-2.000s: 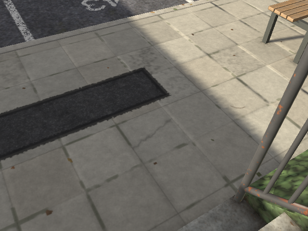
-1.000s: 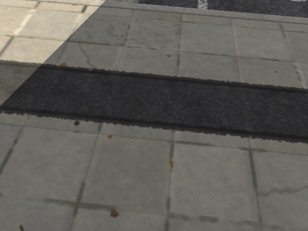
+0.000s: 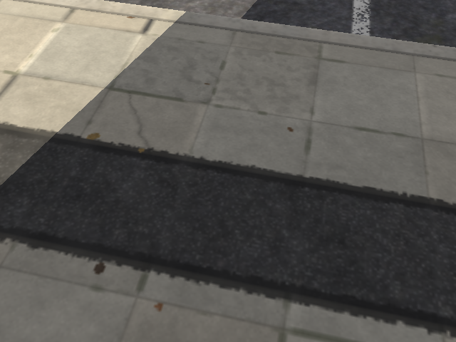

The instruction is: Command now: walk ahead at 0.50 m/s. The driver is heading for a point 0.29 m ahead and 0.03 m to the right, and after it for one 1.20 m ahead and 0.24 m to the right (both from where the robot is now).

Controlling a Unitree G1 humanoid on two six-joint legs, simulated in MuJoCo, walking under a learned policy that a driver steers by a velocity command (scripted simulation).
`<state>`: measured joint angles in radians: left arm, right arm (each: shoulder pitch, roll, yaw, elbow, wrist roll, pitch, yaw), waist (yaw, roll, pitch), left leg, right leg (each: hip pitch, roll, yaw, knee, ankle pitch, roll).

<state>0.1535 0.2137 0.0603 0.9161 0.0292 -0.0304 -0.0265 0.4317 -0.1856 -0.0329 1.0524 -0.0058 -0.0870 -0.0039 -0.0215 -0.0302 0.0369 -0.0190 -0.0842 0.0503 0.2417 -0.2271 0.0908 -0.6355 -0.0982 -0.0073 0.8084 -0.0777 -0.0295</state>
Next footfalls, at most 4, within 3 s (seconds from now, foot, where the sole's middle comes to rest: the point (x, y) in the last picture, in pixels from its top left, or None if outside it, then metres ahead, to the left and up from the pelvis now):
0.18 right None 0.26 -0.12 -0.78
0.74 left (207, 325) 0.54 0.06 -0.78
1.32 right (259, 236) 0.84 -0.11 -0.78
1.86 left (214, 167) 1.15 0.04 -0.78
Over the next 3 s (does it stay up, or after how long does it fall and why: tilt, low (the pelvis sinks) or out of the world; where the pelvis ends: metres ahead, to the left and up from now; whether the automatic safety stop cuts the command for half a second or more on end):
stays up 1.22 -0.10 0.00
